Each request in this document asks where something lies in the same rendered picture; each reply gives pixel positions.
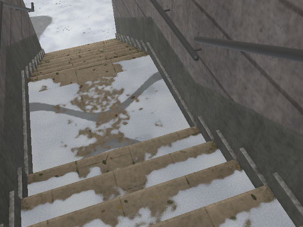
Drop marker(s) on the stairs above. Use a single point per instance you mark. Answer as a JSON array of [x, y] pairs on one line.
[[83, 54], [174, 180]]

